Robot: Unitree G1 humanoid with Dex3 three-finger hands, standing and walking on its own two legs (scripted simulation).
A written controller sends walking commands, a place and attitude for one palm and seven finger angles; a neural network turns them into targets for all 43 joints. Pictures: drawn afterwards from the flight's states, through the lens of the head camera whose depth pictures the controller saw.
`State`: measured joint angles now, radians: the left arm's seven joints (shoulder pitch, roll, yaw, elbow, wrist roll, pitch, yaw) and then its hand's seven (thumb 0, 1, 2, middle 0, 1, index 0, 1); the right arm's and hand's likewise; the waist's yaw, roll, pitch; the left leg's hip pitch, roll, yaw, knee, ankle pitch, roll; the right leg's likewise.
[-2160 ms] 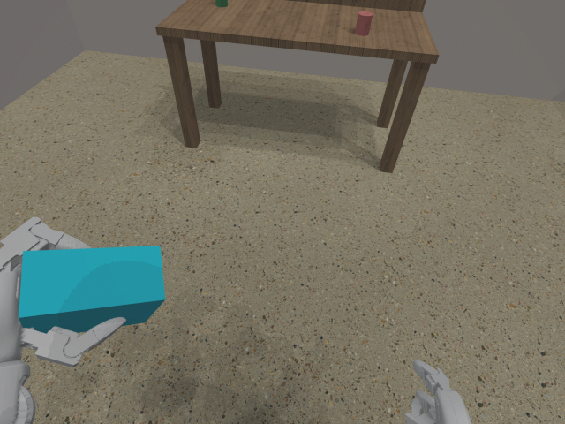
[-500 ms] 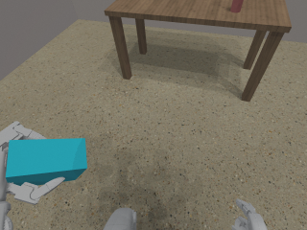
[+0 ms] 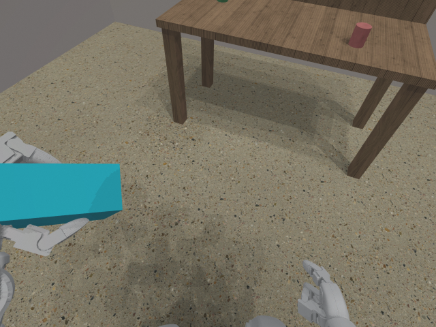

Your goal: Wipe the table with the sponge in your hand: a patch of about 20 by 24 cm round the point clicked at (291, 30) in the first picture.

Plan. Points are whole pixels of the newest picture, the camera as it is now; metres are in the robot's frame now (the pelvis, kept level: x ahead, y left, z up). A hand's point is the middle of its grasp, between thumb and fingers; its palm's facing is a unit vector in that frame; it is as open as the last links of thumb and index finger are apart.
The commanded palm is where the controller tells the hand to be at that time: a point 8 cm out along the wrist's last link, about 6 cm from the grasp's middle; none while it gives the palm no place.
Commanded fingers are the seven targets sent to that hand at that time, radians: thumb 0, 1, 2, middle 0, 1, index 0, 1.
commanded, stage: walk to a spot facing it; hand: left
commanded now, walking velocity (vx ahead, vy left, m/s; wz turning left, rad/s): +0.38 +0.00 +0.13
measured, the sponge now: (79, 196) +0.25 +0.20 +0.17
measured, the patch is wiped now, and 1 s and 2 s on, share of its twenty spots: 0.00 0.00 0.00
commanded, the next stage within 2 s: none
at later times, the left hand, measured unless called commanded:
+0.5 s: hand (119, 132) +0.35 +0.17 +0.20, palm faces +0.42 -0.77 -0.47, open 10.1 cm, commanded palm +0.28 +0.22 +0.19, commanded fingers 0.00 0.10 1.30 -1.20 -1.60 -1.20 -1.60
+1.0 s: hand (114, 85) +0.45 +0.20 +0.21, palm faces +0.58 -0.64 -0.50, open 10.1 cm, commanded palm +0.40 +0.23 +0.19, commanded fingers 0.00 0.10 1.30 -1.20 -1.60 -1.20 -1.60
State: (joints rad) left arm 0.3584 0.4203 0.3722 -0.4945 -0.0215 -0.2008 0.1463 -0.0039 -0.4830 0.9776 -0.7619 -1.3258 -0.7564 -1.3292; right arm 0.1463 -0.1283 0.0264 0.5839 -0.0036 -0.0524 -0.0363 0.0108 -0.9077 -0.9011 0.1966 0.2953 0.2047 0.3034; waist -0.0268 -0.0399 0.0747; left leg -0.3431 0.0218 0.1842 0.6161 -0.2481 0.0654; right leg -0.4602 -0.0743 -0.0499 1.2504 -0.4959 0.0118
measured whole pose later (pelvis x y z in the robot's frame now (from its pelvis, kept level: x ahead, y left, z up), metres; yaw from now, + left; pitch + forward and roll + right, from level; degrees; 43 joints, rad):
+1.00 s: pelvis +0.31 -0.08 +0.01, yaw +13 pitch +0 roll +0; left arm 0.51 0.40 0.40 -0.56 -0.03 -0.24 0.14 0.00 -0.48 0.98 -0.76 -1.33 -0.75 -1.33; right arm 0.23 -0.12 0.03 0.61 0.01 -0.09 -0.05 0.01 -0.90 -0.90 0.20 0.30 0.21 0.30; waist 0.04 0.05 0.04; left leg -0.28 0.09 0.07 0.58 -0.29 -0.02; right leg -0.35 -0.09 -0.16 0.64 -0.35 0.05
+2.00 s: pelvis +0.56 -0.06 +0.01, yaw +36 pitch -1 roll +2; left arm 0.42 0.30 0.29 -0.43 -0.02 -0.17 0.14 0.00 -0.49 0.99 -0.75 -1.34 -0.74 -1.34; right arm 0.17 -0.25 -0.01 0.67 -0.01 -0.05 -0.07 0.01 -0.91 -0.90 0.20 0.30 0.21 0.30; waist 0.01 0.02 0.05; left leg -0.54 0.04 0.04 1.23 -0.42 -0.04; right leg -0.22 -0.12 -0.23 0.56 -0.32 -0.02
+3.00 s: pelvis +0.59 -0.13 +0.02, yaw +20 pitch +1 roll +3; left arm 0.52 0.43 0.41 -0.52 -0.07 -0.23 0.15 0.00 -0.50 1.00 -0.74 -1.35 -0.74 -1.35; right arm 0.16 -0.29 -0.06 0.58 0.01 0.03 -0.03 0.01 -0.91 -0.90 0.19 0.29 0.20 0.30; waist -0.01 0.00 0.05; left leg -0.47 0.02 -0.01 1.06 -0.40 -0.09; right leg -0.33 0.13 0.05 0.43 -0.11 -0.13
